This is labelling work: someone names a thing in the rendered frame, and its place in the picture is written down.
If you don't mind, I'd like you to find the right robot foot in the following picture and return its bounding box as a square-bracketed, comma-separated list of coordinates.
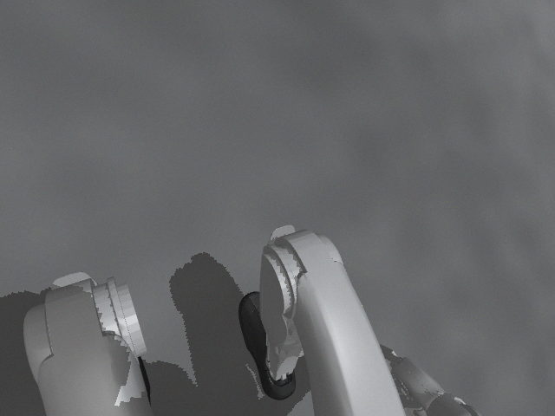
[238, 291, 296, 400]

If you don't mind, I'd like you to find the right robot arm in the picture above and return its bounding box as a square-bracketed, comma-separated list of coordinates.
[427, 393, 482, 416]

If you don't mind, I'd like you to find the right robot hand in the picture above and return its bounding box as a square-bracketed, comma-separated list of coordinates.
[380, 344, 446, 416]

